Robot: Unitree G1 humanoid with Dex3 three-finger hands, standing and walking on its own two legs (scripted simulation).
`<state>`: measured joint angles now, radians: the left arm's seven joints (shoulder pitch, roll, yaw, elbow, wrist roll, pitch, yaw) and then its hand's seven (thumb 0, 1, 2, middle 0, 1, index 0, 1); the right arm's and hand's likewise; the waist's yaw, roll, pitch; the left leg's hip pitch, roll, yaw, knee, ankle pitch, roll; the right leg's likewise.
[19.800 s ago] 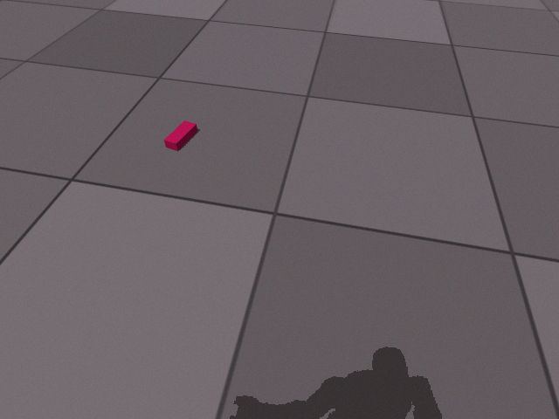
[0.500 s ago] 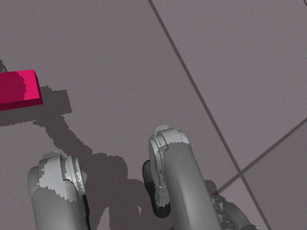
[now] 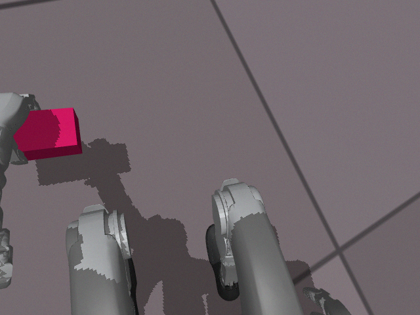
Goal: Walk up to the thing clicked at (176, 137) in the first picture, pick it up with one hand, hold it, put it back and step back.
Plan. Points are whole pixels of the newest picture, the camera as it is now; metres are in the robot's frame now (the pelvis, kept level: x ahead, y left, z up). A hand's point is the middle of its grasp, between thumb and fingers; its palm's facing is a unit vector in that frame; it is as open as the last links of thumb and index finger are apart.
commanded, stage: lift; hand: left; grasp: from above
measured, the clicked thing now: (20, 137) +0.47 +0.29 -0.19
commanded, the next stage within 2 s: hold in 1.36 s
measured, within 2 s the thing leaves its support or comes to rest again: neither
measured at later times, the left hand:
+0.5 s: hand out of the picture +0.40 +0.28 +0.03, palm faces -0.46 -0.09 -0.88, open 10.8 cm
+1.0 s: hand out of the picture +0.34 +0.25 +0.21, palm faces -0.48 -0.10 -0.87, open 10.8 cm
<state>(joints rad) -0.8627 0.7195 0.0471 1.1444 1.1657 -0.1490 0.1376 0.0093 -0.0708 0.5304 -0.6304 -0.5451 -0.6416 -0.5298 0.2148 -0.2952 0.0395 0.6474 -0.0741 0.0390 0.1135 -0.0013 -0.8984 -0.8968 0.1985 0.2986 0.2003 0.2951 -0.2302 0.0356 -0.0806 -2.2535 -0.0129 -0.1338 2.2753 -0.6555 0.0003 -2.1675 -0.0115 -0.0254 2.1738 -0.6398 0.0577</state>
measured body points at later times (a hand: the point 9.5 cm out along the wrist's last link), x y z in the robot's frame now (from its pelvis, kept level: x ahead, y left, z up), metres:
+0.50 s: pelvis +0.01 +0.00 +0.13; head +0.19 +0.04 +0.54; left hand +0.42 +0.29 +0.08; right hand +0.14 -0.27 +0.01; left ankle +0.08 +0.12 -0.34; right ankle +0.11 -0.15 -0.34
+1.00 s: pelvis +0.04 +0.00 +0.30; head +0.12 +0.01 +0.74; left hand +0.37 +0.26 +0.26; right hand +0.15 -0.27 +0.17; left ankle +0.08 +0.12 -0.34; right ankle +0.11 -0.15 -0.34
